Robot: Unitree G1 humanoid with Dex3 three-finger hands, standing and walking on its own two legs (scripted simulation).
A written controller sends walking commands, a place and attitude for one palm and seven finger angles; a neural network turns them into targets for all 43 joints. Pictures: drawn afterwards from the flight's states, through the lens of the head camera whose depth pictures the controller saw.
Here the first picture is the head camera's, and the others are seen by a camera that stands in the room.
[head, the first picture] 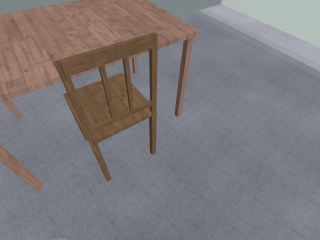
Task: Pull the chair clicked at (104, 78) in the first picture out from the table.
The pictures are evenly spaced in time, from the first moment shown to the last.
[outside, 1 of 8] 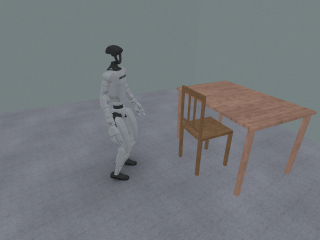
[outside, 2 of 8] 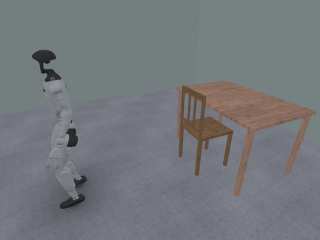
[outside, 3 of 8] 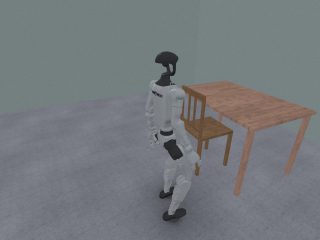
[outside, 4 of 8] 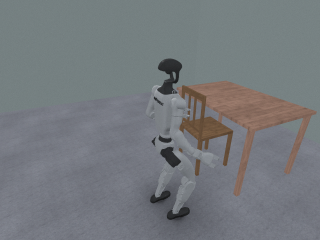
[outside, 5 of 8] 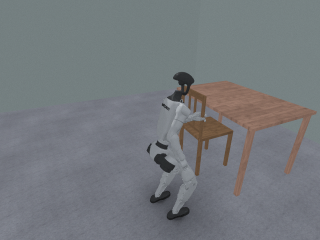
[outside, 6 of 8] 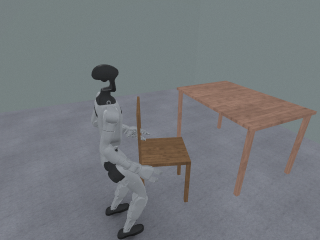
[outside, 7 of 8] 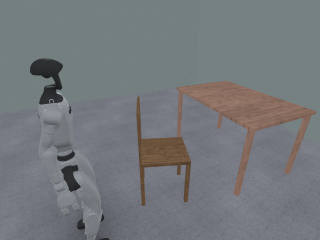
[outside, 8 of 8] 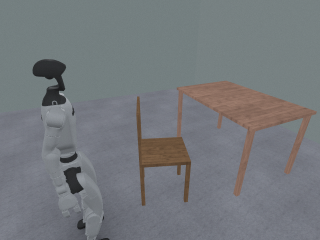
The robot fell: no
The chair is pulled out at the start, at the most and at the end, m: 0.00 0.60 0.60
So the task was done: yes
